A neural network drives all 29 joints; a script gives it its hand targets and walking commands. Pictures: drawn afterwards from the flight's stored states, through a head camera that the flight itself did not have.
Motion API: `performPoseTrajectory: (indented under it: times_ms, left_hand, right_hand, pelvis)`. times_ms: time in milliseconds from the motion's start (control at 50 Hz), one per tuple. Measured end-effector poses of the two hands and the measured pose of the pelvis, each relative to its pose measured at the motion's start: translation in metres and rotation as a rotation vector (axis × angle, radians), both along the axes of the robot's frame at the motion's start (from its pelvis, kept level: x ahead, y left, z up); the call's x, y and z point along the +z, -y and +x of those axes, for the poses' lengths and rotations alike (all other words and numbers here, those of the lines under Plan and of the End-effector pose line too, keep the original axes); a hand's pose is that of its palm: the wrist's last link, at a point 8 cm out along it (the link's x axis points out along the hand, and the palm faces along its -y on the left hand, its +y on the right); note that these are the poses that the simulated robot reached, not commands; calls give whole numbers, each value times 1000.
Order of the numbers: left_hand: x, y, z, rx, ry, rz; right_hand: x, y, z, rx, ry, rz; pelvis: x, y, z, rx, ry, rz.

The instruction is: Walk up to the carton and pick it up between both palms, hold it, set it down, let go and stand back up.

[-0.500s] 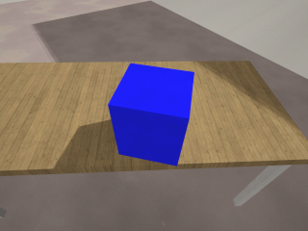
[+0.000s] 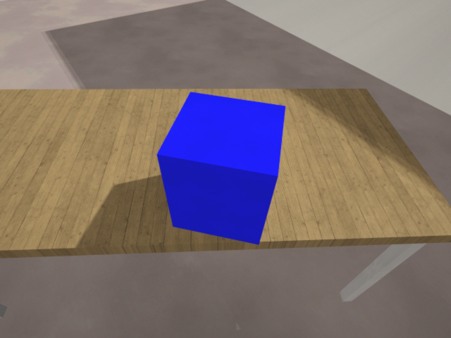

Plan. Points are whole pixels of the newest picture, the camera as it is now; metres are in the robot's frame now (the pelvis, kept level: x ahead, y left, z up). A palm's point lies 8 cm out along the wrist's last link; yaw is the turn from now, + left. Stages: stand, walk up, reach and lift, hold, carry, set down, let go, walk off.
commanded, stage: stand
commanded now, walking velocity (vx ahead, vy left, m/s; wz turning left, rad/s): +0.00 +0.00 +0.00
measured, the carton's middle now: (225, 170) +0.46 +0.00 +0.01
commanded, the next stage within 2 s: none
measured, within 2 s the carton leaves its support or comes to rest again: neither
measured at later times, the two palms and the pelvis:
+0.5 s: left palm out of the picture -0.03 +0.20 -0.15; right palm out of the picture -0.03 -0.19 -0.15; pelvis +0.01 +0.00 +0.00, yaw +0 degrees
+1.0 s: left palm out of the picture -0.02 +0.20 -0.15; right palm out of the picture -0.02 -0.19 -0.15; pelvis +0.02 +0.01 +0.00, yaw +0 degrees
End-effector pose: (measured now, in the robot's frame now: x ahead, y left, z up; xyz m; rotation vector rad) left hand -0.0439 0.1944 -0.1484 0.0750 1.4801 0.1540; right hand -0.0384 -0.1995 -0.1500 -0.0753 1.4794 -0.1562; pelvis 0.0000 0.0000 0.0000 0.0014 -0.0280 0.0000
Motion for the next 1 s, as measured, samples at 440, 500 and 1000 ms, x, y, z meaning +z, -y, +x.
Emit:
performPoseTrajectory:
  times_ms: [440,500,1000]
  left_hand:
    - [-1,-3,10,-1,-2,-3]
    - [-1,-4,12,-2,-3,-3]
    - [-2,-11,22,-5,-9,-4]
  right_hand:
    - [1,-5,9,-4,4,-2]
    - [1,-5,10,-4,4,-3]
    - [3,-13,19,-11,7,-6]
  pelvis:
    - [0,-3,8,-2,0,0]
    - [0,-4,9,-2,1,0]
    - [1,-11,19,-6,1,1]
